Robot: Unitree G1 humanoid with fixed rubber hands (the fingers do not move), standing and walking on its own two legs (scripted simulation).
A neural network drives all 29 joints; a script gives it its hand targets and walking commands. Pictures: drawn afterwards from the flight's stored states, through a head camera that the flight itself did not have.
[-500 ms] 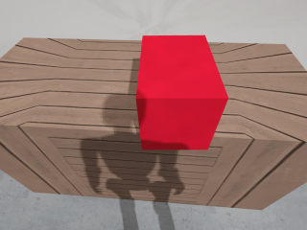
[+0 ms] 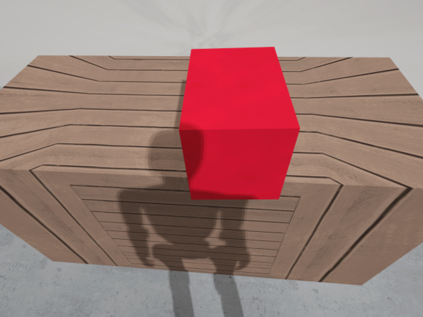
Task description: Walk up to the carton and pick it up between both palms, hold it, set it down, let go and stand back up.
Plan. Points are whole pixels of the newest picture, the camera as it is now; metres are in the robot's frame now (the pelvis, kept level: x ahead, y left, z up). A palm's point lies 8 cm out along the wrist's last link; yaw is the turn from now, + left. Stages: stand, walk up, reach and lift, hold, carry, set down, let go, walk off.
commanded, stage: walk up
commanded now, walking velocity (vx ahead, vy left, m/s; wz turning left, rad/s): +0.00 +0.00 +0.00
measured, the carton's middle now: (233, 121) +0.52 -0.04 +0.07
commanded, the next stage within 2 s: stand in 0.18 s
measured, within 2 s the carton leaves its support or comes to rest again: neither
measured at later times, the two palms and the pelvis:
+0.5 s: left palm out of the picture +0.05 +0.23 -0.16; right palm out of the picture +0.06 -0.24 -0.15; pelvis -0.01 -0.01 -0.02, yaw +0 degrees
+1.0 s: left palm (122, 316) +0.16 +0.20 -0.09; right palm (346, 290) +0.18 -0.24 -0.09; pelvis +0.01 -0.03 +0.00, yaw +0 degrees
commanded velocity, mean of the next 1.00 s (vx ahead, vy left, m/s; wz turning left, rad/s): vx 0.00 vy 0.00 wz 0.00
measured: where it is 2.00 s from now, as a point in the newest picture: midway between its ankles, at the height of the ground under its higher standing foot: outside the picture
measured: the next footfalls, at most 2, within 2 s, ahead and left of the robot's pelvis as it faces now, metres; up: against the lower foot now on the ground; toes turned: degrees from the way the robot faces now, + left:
none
